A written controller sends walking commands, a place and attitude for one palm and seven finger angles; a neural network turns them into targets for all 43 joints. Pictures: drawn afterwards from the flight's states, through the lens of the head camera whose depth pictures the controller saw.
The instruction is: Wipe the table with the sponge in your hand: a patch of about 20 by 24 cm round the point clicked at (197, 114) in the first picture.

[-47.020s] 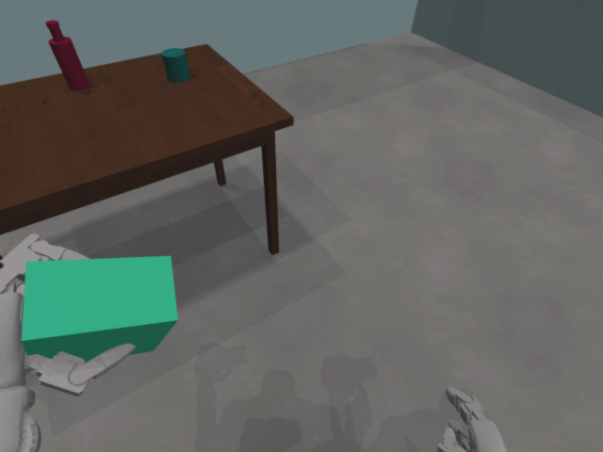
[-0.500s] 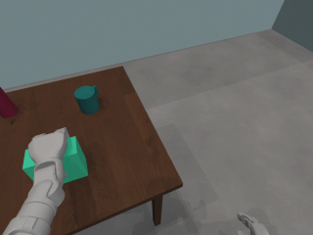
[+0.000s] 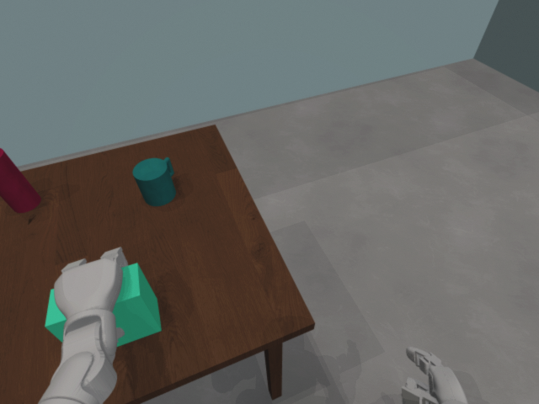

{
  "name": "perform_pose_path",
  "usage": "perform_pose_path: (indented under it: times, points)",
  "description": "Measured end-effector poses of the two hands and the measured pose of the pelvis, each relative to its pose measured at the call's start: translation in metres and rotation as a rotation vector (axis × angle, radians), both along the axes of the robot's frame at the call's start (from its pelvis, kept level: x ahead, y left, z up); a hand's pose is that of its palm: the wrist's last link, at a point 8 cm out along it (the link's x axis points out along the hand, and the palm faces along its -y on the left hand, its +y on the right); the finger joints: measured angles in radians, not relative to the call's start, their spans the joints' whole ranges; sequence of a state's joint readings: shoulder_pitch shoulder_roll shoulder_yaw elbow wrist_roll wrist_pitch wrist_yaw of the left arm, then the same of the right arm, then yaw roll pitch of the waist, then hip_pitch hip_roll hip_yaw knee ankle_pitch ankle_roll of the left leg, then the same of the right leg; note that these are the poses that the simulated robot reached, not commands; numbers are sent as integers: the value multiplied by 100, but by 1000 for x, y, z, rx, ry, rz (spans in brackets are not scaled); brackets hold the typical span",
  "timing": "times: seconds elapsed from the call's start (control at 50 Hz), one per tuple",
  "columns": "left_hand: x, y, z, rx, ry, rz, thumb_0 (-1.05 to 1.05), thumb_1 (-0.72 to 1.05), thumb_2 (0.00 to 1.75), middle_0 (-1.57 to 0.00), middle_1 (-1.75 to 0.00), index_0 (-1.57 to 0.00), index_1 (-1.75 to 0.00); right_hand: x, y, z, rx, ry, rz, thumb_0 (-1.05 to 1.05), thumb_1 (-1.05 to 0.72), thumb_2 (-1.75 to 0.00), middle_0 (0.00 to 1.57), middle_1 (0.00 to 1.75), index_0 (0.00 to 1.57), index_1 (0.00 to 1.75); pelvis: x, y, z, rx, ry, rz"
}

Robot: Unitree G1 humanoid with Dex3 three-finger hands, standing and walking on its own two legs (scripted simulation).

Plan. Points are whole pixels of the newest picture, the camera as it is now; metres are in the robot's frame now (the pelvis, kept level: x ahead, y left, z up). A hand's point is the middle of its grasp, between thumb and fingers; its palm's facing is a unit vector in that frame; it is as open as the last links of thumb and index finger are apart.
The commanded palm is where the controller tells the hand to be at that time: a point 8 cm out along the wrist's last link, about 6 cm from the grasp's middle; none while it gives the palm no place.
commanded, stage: wipe back along the first lane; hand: left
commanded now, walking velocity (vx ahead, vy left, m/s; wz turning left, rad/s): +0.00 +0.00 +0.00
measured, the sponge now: (113, 317) +0.25 +0.30 -0.05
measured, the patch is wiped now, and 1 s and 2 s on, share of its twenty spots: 1.00 1.00 1.00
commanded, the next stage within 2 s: lift the sponge slowly off the table in 1.22 s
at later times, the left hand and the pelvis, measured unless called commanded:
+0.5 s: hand (108, 327) +0.22 +0.28 -0.01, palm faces -0.03 -0.07 -1.00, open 10.7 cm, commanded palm +0.18 +0.26 +0.02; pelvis -0.01 +0.00 +0.00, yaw +0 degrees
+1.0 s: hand (111, 326) +0.22 +0.27 -0.01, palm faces -0.05 -0.05 -1.00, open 10.7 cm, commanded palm +0.18 +0.25 +0.02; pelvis -0.02 -0.01 +0.00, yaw +0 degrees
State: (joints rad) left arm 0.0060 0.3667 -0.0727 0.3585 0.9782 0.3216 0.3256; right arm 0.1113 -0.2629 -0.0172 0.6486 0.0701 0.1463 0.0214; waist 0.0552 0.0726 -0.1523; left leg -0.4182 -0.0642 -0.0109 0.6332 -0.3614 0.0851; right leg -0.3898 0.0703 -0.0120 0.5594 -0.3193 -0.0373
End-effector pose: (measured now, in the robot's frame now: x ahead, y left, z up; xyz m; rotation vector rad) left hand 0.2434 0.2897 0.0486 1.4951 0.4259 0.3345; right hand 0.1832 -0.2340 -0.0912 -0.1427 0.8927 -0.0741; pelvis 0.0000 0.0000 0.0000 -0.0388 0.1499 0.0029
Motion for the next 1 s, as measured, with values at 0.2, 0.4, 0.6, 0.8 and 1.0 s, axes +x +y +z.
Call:
perform_pose_path:
  times: [0.2, 0.4, 0.6, 0.8, 1.0]
  points:
    - [-21, -10, 0, -18, -19, 1, -1, -51, 107, -59, -139, -61, -141, 10, 10, 6, 20, -40, 21, 1, -90, -90, 20, 30, 20, 30, -1, 1, 1, 2, -22, -4]
    - [-39, -19, 0, -21, -24, -9, -1, -51, 107, -59, -139, -61, -140, 16, 19, 10, 41, -75, 46, 1, -90, -90, 20, 30, 20, 30, -6, 2, 0, 4, -39, -5]
    - [-37, -20, -3, -17, -6, -4, -1, -52, 107, -61, -138, -62, -139, 10, 17, 9, 30, -63, 43, 1, -90, -90, 20, 30, 20, 30, -11, -1, 0, 8, -45, -6]
    - [-36, -21, -4, -9, 0, -2, -1, -53, 107, -62, -136, -64, -137, -3, 4, 2, 15, -35, 20, 1, -90, -90, 20, 30, 20, 30, -14, -5, 0, 11, -34, -9]
    - [-36, -24, -4, 6, 5, 6, 0, -53, 107, -62, -136, -64, -137, -9, -6, -2, 12, -22, 4, 1, -90, -90, 20, 30, 20, 30, -15, -11, -1, 14, -27, -8]
